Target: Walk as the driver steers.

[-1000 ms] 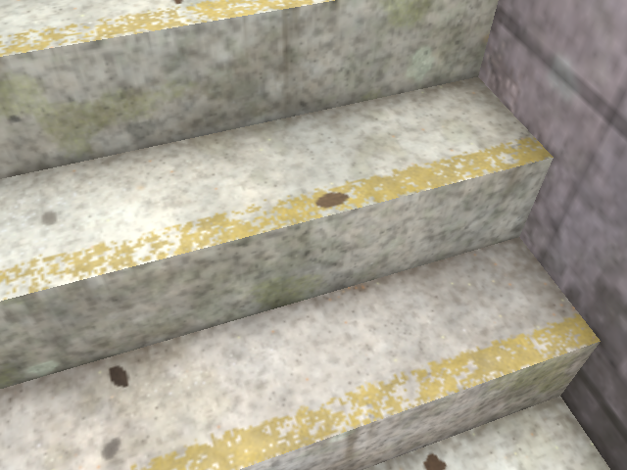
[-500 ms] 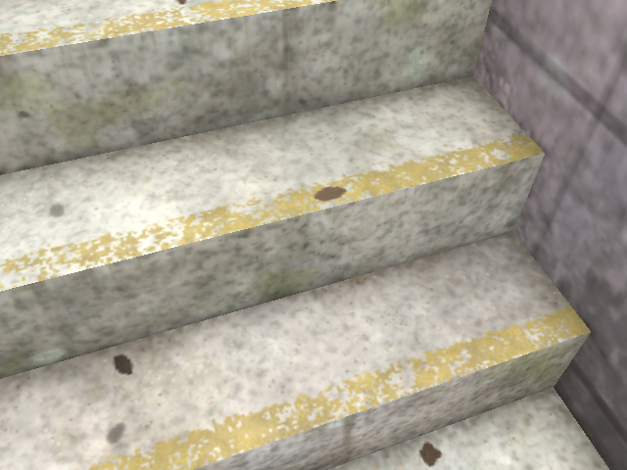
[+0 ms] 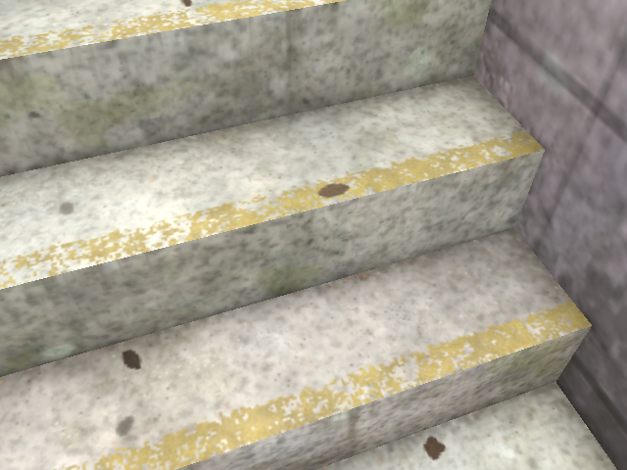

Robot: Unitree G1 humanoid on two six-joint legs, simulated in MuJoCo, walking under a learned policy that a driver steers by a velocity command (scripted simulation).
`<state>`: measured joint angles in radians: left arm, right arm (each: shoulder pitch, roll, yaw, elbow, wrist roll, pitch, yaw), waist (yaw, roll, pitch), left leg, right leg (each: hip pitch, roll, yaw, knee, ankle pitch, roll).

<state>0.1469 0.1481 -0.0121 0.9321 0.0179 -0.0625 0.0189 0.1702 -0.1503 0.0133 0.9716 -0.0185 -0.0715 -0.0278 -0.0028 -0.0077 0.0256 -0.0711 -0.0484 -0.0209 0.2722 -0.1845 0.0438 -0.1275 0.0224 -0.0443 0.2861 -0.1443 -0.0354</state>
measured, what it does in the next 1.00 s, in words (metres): stands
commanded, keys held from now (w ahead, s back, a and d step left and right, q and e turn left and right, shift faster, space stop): w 1.00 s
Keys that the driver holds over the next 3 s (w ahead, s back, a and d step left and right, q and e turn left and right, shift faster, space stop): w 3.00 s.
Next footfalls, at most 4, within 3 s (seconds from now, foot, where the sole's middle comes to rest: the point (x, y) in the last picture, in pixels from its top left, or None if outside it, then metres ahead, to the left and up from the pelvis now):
none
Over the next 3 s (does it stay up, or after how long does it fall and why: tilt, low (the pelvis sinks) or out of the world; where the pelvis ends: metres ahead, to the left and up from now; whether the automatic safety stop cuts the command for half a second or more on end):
stays up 0.00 0.03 0.00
